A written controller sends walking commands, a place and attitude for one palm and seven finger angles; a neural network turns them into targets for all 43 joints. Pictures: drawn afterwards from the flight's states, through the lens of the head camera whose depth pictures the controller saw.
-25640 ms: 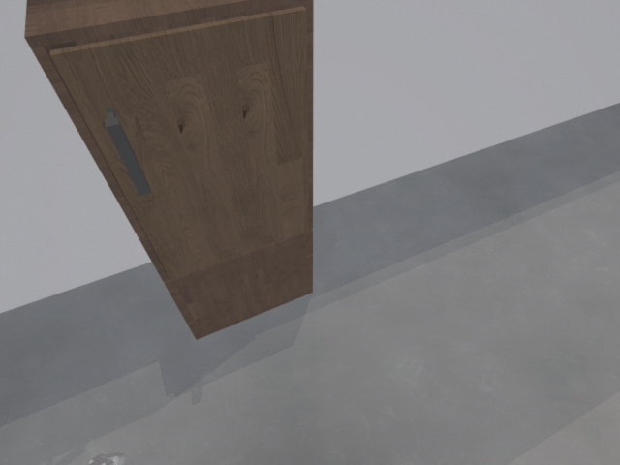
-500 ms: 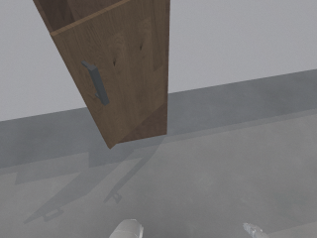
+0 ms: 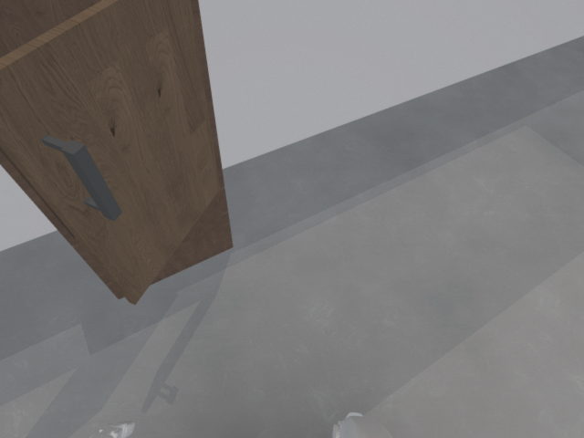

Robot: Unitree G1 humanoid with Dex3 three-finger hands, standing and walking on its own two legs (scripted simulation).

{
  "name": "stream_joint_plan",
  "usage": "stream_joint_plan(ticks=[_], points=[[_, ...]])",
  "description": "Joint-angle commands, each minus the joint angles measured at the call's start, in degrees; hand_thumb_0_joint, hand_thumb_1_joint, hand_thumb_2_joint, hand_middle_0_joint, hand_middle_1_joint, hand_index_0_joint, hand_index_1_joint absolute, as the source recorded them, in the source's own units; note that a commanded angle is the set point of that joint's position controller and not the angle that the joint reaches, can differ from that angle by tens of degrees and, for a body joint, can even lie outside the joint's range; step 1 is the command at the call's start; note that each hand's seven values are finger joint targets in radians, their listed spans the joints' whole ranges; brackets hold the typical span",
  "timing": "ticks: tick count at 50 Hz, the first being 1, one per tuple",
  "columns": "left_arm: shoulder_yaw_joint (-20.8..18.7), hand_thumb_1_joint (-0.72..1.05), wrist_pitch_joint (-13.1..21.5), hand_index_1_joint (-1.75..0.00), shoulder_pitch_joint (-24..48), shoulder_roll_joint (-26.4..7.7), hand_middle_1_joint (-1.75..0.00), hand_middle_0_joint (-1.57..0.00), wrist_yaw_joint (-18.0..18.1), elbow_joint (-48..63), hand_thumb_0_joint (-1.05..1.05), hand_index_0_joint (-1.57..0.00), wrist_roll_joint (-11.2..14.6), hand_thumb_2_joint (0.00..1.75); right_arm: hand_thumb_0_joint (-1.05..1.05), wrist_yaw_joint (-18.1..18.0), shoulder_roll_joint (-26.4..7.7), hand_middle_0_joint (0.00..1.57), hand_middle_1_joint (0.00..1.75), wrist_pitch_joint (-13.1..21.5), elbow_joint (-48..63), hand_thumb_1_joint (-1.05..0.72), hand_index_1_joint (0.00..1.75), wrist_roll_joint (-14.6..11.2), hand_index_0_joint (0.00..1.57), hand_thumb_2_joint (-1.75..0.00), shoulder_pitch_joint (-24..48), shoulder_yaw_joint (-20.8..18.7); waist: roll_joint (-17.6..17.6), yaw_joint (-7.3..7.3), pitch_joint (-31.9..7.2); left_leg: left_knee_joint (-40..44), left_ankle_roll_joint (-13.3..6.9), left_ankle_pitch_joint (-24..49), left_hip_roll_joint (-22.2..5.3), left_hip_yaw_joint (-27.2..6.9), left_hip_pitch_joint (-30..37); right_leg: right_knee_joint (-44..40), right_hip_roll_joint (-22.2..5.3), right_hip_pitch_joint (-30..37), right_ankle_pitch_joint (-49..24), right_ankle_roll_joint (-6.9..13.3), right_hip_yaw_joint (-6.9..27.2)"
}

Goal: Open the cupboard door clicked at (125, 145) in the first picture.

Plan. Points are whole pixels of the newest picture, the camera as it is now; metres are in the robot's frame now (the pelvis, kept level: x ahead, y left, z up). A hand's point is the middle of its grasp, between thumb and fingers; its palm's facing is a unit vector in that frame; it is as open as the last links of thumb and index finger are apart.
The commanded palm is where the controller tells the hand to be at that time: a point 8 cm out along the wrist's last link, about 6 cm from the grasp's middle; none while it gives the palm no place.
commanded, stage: walk to a spot facing it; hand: left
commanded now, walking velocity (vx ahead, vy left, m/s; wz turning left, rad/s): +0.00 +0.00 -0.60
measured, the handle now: (84, 180) +0.43 +0.35 +0.05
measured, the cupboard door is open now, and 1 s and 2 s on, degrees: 36 36 36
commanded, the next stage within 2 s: none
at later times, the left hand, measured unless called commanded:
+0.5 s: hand (193, 415) +0.16 +0.16 -0.18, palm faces -0.31 -0.94 -0.17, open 7.3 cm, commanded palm none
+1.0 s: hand (227, 421) +0.15 +0.11 -0.17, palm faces -0.53 -0.82 -0.21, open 7.3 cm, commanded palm none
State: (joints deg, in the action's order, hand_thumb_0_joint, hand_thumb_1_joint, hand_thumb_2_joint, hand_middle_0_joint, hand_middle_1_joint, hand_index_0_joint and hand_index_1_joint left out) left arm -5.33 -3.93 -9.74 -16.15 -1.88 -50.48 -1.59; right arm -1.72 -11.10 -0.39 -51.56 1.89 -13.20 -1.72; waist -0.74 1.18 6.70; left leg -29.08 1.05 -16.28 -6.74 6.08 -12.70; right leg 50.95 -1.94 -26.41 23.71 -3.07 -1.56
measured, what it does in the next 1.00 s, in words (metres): steps on the spot, turning right: right foot, then left foot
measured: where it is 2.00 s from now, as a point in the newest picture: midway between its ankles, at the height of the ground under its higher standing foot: (393, 415)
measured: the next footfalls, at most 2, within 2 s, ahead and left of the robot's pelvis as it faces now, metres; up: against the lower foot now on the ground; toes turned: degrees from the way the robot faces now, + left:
right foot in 0.10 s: +0.05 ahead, -0.16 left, +0.00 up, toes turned -7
left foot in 0.40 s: +0.09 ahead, +0.10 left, +0.00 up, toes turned -12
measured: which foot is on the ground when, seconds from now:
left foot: down 0.00-0.10, up 0.12-0.38, down 0.40-0.74, up 0.76-1.00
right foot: up 0.00-0.08, down 0.10-0.40, up 0.42-0.74, down 0.76-1.00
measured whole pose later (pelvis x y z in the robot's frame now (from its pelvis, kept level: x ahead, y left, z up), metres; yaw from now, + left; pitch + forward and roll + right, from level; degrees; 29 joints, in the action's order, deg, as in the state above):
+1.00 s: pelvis +0.02 -0.03 +0.00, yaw -36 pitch +0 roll +0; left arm -3.9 -0.4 -16.2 -11.3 -0.9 -54.3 -2.0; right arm 0.8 -13.2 -1.2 -52.2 1.5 -11.4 -4.8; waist -0.9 1.3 3.6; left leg -50.0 3.9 -21.6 -3.5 3.1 -26.6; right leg 26.4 0.9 -11.4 15.7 1.7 3.3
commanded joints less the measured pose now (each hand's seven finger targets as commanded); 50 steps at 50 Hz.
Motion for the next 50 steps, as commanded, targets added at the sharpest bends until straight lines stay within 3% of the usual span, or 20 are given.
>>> stream_joint_plan(ticks=[1, 3, 5, 6, 8, 11, 17, 18, 19, 20, 23, 26, 32, 35, 36, 37, 38, 40, 44, 50], points=[[0.3, 0.90, 2.2, -0.30, 1.1, -1.0, -0.30, -0.20, -0.4, 4.6, 0.00, -0.20, 0.4, 0.90, 0.00, -0.4, -12.8, 0.20, 0.30, 0.7, 2.7, -0.90, 0.30, -0.1, 0.20, -0.90, -2.9, -3.7, 12.7, -2.14, -8.1, 3.1, -6.9, 26.6, -11.8, -4.7, 3.3, -12.0, 1.6, 7.4, -1.8, 1.9, -3.5], [-0.3, 0.90, 2.9, -0.30, -4.2, -3.5, -0.30, -0.20, 0.0, 2.9, 0.00, -0.20, 0.2, 0.90, 0.00, 0.1, -12.6, 0.20, 0.30, 0.5, 3.2, -0.90, 0.30, -0.6, 0.20, -0.90, -2.1, -3.8, 8.2, 0.89, -10.0, -6.3, -2.5, 21.1, -8.8, -1.2, -2.2, -24.8, 1.1, 19.7, -14.1, 3.6, -2.5], [-2.1, 0.90, 3.4, -0.30, -10.2, -14.0, -0.30, -0.20, 1.6, 1.0, 0.00, -0.20, 0.2, 0.90, 0.00, 0.5, -7.0, 0.20, 0.30, -0.1, 6.7, -0.90, 0.30, -1.2, 0.20, -0.90, 1.7, -2.3, -17.5, 4.65, -11.3, -29.9, 2.8, -22.2, 2.6, 1.9, -21.9, -30.3, -21.7, 29.0, -44.4, 14.4, 24.9], [-1.8, 0.90, 3.0, -0.30, -10.3, -14.1, -0.30, -0.20, 2.1, 1.4, 0.00, -0.20, 0.4, 0.90, 0.00, 0.2, -7.5, 0.20, 0.30, -0.7, 6.8, -0.90, 0.30, -1.2, 0.20, -0.90, 2.9, -2.3, -12.1, 4.92, -9.4, -35.1, 2.1, -20.6, 1.7, -4.4, -22.7, -29.8, -20.5, 24.7, -36.7, 16.7, 23.9], [-1.8, 0.90, 2.6, -0.30, -3.1, -10.3, -0.30, -0.20, 3.0, 2.9, 0.00, -0.20, 0.0, 0.90, 0.00, 0.1, -9.1, 0.20, 0.30, -1.0, 4.9, -0.90, 0.30, -1.0, 0.20, -0.90, 1.4, -3.0, -18.8, 1.89, -10.8, -37.8, 2.4, -13.5, 0.6, -6.6, -23.6, -29.8, -14.6, 23.7, -25.2, 15.1, 21.3], [-1.1, 0.90, 2.5, -0.30, 0.9, -9.2, -0.30, -0.20, 2.8, 4.6, 0.00, -0.20, -0.3, 0.90, 0.00, 0.6, -6.8, 0.20, 0.30, -1.2, 3.5, -0.90, 0.30, -1.1, 0.20, -0.90, 0.5, -2.8, -7.7, -0.82, -7.8, -30.3, 2.9, -10.0, 2.7, -4.3, -14.7, -29.6, -11.4, 12.6, -22.1, 13.4, 17.8], [-1.1, 0.90, 1.6, -0.30, 4.6, -8.4, -0.30, -0.20, 1.9, 5.6, 0.00, -0.20, 0.1, 0.90, 0.00, 0.2, -6.6, 0.20, 0.30, -0.1, 1.9, -0.90, 0.30, -1.2, 0.20, -0.90, -7.5, -2.7, -9.0, -4.49, -6.1, -5.0, 1.6, -2.2, 6.3, -2.5, 1.2, -28.3, -6.6, 1.8, -7.2, 10.0, 20.3], [-0.7, 0.90, 1.3, -0.30, 4.7, -6.0, -0.30, -0.20, 1.8, 6.3, 0.00, -0.20, 0.4, 0.90, 0.00, -0.2, -8.8, 0.20, 0.30, 0.5, 1.7, -0.90, 0.30, -1.1, 0.20, -0.90, -9.7, -2.9, -2.2, -5.45, -7.1, 4.8, 0.0, -4.2, 1.9, -8.6, 5.7, -22.6, -2.7, -2.6, -2.9, 7.1, 17.6], [0.2, 0.90, 1.1, -0.30, 2.4, -2.0, -0.30, -0.20, 1.2, 7.3, 0.00, -0.20, 1.2, 0.90, 0.00, -0.5, -14.9, 0.20, 0.30, 1.3, 2.1, -0.90, 0.30, 0.0, 0.20, -0.90, -10.2, -3.9, 16.1, -4.88, -7.5, 14.4, -5.7, -7.3, -13.2, -27.0, 9.4, -7.9, 5.8, -10.7, 5.2, 3.3, 8.9], [0.1, 0.90, 1.4, -0.30, 4.1, -2.5, -0.30, -0.20, 0.9, 8.5, 0.00, -0.20, 0.8, 0.90, 0.00, -1.2, -17.0, 0.20, 0.30, 1.4, 3.3, -0.90, 0.30, 0.1, 0.20, -0.90, -10.1, -4.2, 15.2, -4.99, -7.3, 18.1, -11.1, -6.4, -22.1, -33.8, 2.1, 5.3, 4.4, -8.8, 10.7, 2.0, 4.5], [-0.9, 0.90, 1.6, -0.30, 1.8, -2.6, -0.30, -0.20, -0.2, 5.5, 0.00, -0.20, -0.1, 0.90, 0.00, -1.1, -11.9, 0.20, 0.30, 2.0, 5.0, -0.90, 0.30, 0.2, 0.20, -0.90, -1.0, -2.6, 12.6, -0.77, -5.7, 14.0, -8.8, 5.9, -14.3, -18.1, -0.8, 16.9, 0.2, -7.7, 2.3, 0.7, 3.7], [0.0, 0.90, 1.3, -0.30, 2.1, -0.3, -0.30, -0.20, -0.5, 4.5, 0.00, -0.20, 0.3, 0.90, 0.00, -1.2, -10.3, 0.20, 0.30, 1.9, 3.3, -0.90, 0.30, -0.1, 0.20, -0.90, -3.7, -2.6, 10.8, -1.83, -8.2, 9.8, -7.4, 21.9, -10.5, -7.4, 6.1, 9.6, 0.2, -5.7, 0.1, -0.2, 0.3], [0.5, 0.90, 1.9, -0.30, 3.3, 1.0, -0.30, -0.20, -0.2, 4.8, 0.00, -0.20, 0.4, 0.90, 0.00, -0.5, -11.7, 0.20, 0.30, 1.1, 1.3, -0.90, 0.30, -0.1, 0.20, -0.90, -6.8, -3.8, 13.2, -3.93, -8.3, 6.5, -7.8, 23.6, -13.5, -3.0, 6.2, -7.5, 1.1, 2.9, 2.6, 1.3, -3.9], [0.0, 0.90, 2.6, -0.30, -1.7, -0.4, -0.30, -0.20, 0.2, 3.2, 0.00, -0.20, 0.4, 0.90, 0.00, -0.1, -12.0, 0.20, 0.30, 0.7, 1.4, -0.90, 0.30, -0.5, 0.20, -0.90, -5.3, -4.1, 10.0, -1.16, -10.0, -1.3, -4.0, 20.6, -12.1, 0.2, 2.5, -23.5, 1.9, 13.9, -9.5, 3.0, -4.7], [-0.8, 0.90, 3.0, -0.30, -5.7, -3.7, -0.30, -0.20, 0.7, 1.9, 0.00, -0.20, 0.0, 0.90, 0.00, 0.3, -10.4, 0.20, 0.30, 0.6, 2.0, -0.90, 0.30, -1.0, 0.20, -0.90, -4.6, -4.1, 2.9, 0.60, -11.7, -8.3, -1.0, 9.8, -9.5, 2.9, -4.9, -29.2, -3.2, 23.2, -14.6, 5.2, 1.9], [-2.1, 0.90, 3.5, -0.30, -8.8, -10.2, -0.30, -0.20, 1.4, 0.7, 0.00, -0.20, -0.5, 0.90, 0.00, 0.7, -5.5, 0.20, 0.30, 0.4, 4.5, -0.90, 0.30, -1.3, 0.20, -0.90, -1.8, -2.9, -18.0, 2.70, -10.6, -20.1, 2.5, -17.6, -0.3, 8.0, -20.9, -33.8, -17.8, 30.5, -20.9, 11.2, 21.8], [-2.3, 0.90, 3.2, -0.30, -12.1, -12.0, -0.30, -0.20, 2.0, 0.0, 0.00, -0.20, 0.4, 0.90, 0.00, 0.6, -6.7, 0.20, 0.30, -0.3, 6.3, -0.90, 0.30, -0.8, 0.20, -0.90, 2.5, -2.4, -15.2, 5.93, -9.2, -29.4, 2.4, -22.5, 1.8, 0.3, -25.1, -34.8, -21.6, 28.0, -19.4, 16.0, 27.2], [-2.3, 0.90, 3.6, -0.30, -7.6, -8.6, -0.30, -0.20, 2.7, 0.2, 0.00, -0.20, 0.4, 0.90, 0.00, 0.8, -7.4, 0.20, 0.30, -0.4, 5.6, -0.90, 0.30, -0.8, 0.20, -0.90, 5.2, -3.1, -15.4, 3.54, -5.4, -35.9, 2.2, -13.8, 0.4, -5.6, -30.4, -36.6, -16.3, 25.6, -3.3, 16.1, 26.6], [-1.6, 0.90, 4.8, -0.30, -3.9, -6.6, -0.30, -0.20, 2.2, 1.1, 0.00, -0.20, -0.1, 0.90, 0.00, 2.1, -5.9, 0.20, 0.30, 0.0, 3.8, -0.90, 0.30, -0.3, 0.20, -0.90, 3.4, -3.6, -7.4, -0.02, -4.3, -28.6, 2.8, -5.5, 1.8, -3.7, -20.2, -37.6, -11.0, 15.7, 1.1, 14.0, 18.7], [-2.1, 0.90, 5.4, -0.30, -5.4, -7.7, -0.30, -0.20, 1.2, 0.5, 0.00, -0.20, -0.2, 0.90, 0.00, 2.3, -5.5, 0.20, 0.30, 1.8, 5.6, -0.90, 0.30, -0.7, 0.20, -0.90, 4.5, -3.6, -8.4, 0.06, -2.5, -14.0, 2.1, -5.7, 5.1, -2.9, -12.9, -37.5, -9.8, 12.4, 5.5, 15.0, 22.4]])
